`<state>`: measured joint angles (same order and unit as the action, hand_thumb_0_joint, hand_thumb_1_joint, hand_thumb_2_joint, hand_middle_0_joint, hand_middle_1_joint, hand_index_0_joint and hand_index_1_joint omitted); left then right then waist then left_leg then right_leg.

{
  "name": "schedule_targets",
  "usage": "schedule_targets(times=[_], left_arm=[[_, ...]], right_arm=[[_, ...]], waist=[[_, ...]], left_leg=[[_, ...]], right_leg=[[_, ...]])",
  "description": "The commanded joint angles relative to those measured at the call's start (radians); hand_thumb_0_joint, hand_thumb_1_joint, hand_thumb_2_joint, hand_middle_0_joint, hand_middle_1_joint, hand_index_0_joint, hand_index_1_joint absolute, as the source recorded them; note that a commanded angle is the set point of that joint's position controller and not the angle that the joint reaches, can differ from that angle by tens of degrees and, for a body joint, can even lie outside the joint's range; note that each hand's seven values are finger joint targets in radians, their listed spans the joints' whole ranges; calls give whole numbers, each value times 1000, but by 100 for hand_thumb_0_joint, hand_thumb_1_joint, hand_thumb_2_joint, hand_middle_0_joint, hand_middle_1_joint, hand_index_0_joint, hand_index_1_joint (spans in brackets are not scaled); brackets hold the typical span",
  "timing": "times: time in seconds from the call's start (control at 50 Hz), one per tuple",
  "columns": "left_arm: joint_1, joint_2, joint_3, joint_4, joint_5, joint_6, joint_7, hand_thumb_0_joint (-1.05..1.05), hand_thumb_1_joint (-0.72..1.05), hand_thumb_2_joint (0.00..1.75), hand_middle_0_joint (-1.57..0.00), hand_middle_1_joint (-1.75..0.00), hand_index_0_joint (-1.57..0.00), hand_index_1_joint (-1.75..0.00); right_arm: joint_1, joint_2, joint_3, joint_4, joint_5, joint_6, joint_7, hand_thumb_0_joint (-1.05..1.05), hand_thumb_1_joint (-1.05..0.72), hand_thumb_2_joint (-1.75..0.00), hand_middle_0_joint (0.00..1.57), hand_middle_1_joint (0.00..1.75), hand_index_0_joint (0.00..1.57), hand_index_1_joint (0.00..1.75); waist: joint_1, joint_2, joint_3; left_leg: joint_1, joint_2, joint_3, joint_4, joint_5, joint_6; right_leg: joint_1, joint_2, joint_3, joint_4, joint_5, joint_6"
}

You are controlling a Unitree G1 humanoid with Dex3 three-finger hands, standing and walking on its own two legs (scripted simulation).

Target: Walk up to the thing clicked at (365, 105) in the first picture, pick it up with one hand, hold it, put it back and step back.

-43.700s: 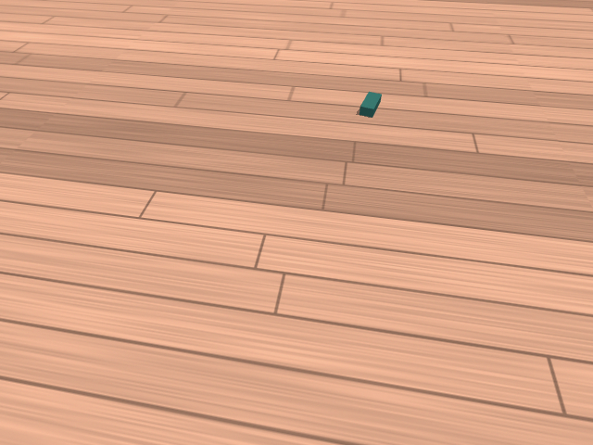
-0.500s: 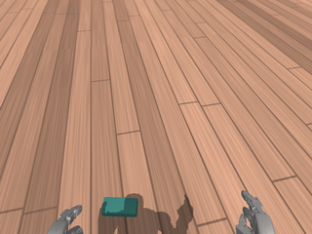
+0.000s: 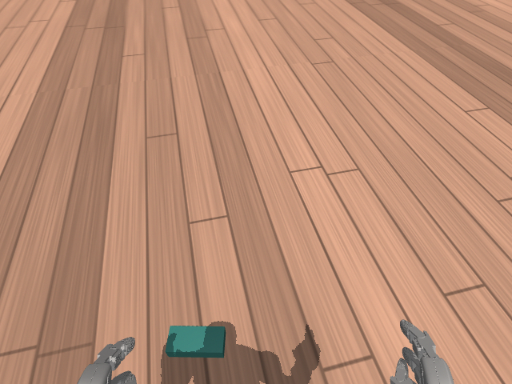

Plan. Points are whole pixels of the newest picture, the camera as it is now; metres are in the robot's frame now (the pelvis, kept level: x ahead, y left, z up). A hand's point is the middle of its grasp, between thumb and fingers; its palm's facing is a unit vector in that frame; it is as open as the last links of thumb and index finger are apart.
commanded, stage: home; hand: left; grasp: from above
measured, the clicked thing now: (196, 341) +0.43 +0.21 -0.69
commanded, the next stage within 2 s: stand in 1.08 s
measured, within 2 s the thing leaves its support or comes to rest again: neither
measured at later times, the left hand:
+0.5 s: hand out of the picture +0.16 +0.18 -0.05, palm faces +0.04 -0.98 -0.21, open 7.4 cm
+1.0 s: hand out of the picture +0.17 +0.18 -0.05, palm faces +0.04 -0.98 -0.21, open 7.4 cm
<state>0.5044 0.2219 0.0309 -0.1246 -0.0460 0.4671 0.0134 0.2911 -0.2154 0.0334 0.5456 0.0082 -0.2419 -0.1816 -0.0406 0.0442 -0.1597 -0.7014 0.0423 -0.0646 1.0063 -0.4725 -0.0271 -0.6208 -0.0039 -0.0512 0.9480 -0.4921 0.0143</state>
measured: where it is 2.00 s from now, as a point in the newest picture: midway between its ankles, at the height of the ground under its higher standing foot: outside the picture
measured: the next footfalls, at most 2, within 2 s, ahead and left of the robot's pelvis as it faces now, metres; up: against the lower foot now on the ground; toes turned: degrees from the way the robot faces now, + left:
none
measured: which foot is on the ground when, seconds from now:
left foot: down 0.00-1.00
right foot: down 0.00-1.00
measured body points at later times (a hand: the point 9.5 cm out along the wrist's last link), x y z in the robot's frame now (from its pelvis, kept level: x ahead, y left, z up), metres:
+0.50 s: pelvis +0.00 +0.00 +0.00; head +0.02 +0.00 +0.45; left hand +0.16 +0.23 -0.03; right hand +0.16 -0.24 -0.06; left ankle +0.02 +0.13 -0.68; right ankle -0.01 -0.13 -0.68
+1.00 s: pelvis +0.01 +0.00 +0.00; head +0.03 +0.00 +0.45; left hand +0.16 +0.23 -0.03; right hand +0.17 -0.25 -0.07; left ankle +0.02 +0.13 -0.68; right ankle -0.01 -0.13 -0.68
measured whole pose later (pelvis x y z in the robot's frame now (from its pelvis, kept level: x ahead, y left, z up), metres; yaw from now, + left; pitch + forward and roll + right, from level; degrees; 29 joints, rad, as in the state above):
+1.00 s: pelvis +0.01 +0.00 +0.00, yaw +0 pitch +10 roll -2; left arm 0.51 0.23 0.03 -0.14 -0.05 0.46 0.01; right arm 0.29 -0.22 0.03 0.54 0.01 -0.23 -0.18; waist -0.04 0.04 -0.16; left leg -0.71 0.04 -0.07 1.01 -0.49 -0.03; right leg -0.63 0.00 -0.05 0.96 -0.51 0.01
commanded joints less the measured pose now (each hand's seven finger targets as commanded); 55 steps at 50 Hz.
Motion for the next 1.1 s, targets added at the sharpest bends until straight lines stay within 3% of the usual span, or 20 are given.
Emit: schedule_targets(times=[0.0,0.22,0.26,0.28,0.38,0.4,0.48,0.54,0.56,0.58,0.6,0.62,0.7,0.74,0.76,0.78,0.86,0.94,1.0,1.08], left_arm=[[-33,101,58,-190,1,-51,11,0,90,90,-20,-30,-20,-30],[-26,104,55,-208,0,-50,11,0,90,90,-20,-30,-20,-30],[-19,116,71,-184,2,-49,14,0,90,90,-20,-30,-20,-30],[-35,101,49,-200,4,-51,12,0,90,90,-20,-30,-20,-30],[-29,117,71,-200,1,-50,11,0,90,90,-20,-30,-20,-30],[-29,94,47,-192,0,-52,10,0,90,90,-20,-30,-20,-30],[-16,118,73,-192,-3,-50,11,0,90,90,-20,-30,-20,-30],[-26,99,53,-197,-6,-53,11,0,90,90,-20,-30,-20,-30],[-16,111,71,-181,-6,-51,13,0,90,90,-20,-30,-20,-30],[-24,99,55,-187,-5,-53,12,0,90,90,-20,-30,-20,-30],[-22,121,75,-206,-6,-54,13,0,90,90,-20,-30,-20,-30],[-20,105,56,-200,-4,-54,10,0,90,90,-20,-30,-20,-30],[-33,113,63,-213,-4,-56,11,0,90,90,-20,-30,-20,-30],[-17,102,57,-199,-3,-54,9,0,90,90,-20,-30,-20,-30],[-25,126,82,-217,-3,-57,15,0,90,90,-20,-30,-20,-30],[-19,109,63,-203,-2,-58,14,0,90,90,-20,-30,-20,-30],[-16,118,71,-217,-3,-57,14,0,90,90,-20,-30,-20,-30],[-5,99,53,-205,-3,-56,11,0,90,90,-20,-30,-20,-30],[-24,118,65,-211,-1,-56,15,0,90,90,-20,-30,-20,-30],[-11,120,69,-216,-4,-55,16,0,90,90,-20,-30,-20,-30]], right_arm=[[-78,-126,-53,-160,-3,-59,-15,0,-90,-90,20,30,20,30],[-80,-123,-53,-167,-2,-58,-15,0,-90,-90,20,30,20,30],[-75,-134,-61,-156,-3,-56,-17,0,-90,-90,20,30,20,30],[-82,-123,-53,-169,-2,-56,-16,0,-90,-90,20,30,20,30],[-75,-137,-63,-156,-2,-56,-14,0,-90,-90,20,30,20,30],[-81,-123,-53,-167,-3,-57,-15,0,-90,-90,20,30,20,30],[-73,-133,-60,-158,-2,-55,-14,0,-90,-90,20,30,20,30],[-79,-125,-55,-171,-1,-53,-14,0,-90,-90,20,30,20,30],[-73,-131,-59,-162,-1,-51,-14,0,-90,-90,20,30,20,30],[-81,-124,-54,-172,0,-53,-14,0,-90,-90,20,30,20,30],[-73,-130,-58,-167,0,-51,-13,0,-90,-90,20,30,20,30],[-79,-124,-55,-171,-1,-51,-13,0,-90,-90,20,30,20,30],[-75,-125,-57,-167,-2,-51,-13,0,-90,-90,20,30,20,30],[-77,-123,-57,-173,-1,-50,-14,0,-90,-90,20,30,20,30],[-71,-128,-62,-167,-1,-48,-14,0,-90,-90,20,30,20,30],[-77,-122,-56,-171,0,-49,-16,0,-90,-90,20,30,20,30],[-69,-128,-60,-167,-1,-48,-16,0,-90,-90,20,30,20,30],[-72,-124,-58,-176,0,-45,-12,0,-90,-90,20,30,20,30],[-74,-126,-60,-167,1,-41,-13,0,-90,-90,20,30,20,30],[-68,-134,-67,-165,0,-39,-12,0,-90,-90,20,30,20,30]], waist=[[0,15,-53],[3,13,-82],[1,-10,-65],[-3,0,-76],[3,21,-59],[-4,2,-75],[6,13,-81],[0,-5,-76],[5,-14,-62],[-1,-24,-72],[6,-13,-85],[2,-2,-86],[4,10,-73],[-1,4,-77],[6,5,-84],[2,-14,-68],[-1,0,-87],[-2,-2,-101],[-1,2,-68],[1,13,-100]], left_leg=[[121,-33,29,-162,182,33],[125,-38,37,-146,200,36],[125,-33,34,-155,180,36],[125,-36,36,-148,192,37],[127,-27,20,-172,168,31],[128,-31,22,-161,188,34],[131,-31,27,-154,204,34],[125,-31,29,-148,225,35],[120,-33,36,-143,214,38],[114,-35,38,-136,218,39],[122,-36,39,-138,217,39],[123,-36,39,-137,221,38],[115,-35,34,-148,187,36],[120,-34,32,-146,199,36],[117,-35,37,-141,198,36],[110,-36,41,-136,200,38],[124,-35,39,-132,226,37],[130,-35,35,-129,246,37],[116,-36,37,-139,210,37],[141,-31,29,-135,263,34]], right_leg=[[-4,29,-22,-157,182,-8],[6,25,-15,-159,204,-6],[0,27,-18,-160,180,-8],[-3,26,-15,-164,194,-5],[-11,32,-25,-147,163,-13],[-6,31,-24,-153,186,-8],[3,28,-19,-147,198,-10],[3,27,-21,-150,222,-7],[3,26,-16,-158,214,-5],[6,24,-14,-161,222,-3],[12,23,-10,-160,221,-5],[11,23,-13,-158,227,-5],[-1,24,-16,-155,191,-7],[-2,27,-19,-153,201,-6],[2,24,-13,-156,201,-7],[0,23,-13,-161,206,-4],[9,23,-11,-149,236,-4],[13,24,-13,-147,254,-4],[1,24,-14,-155,217,-6],[15,26,-17,-138,260,-9]])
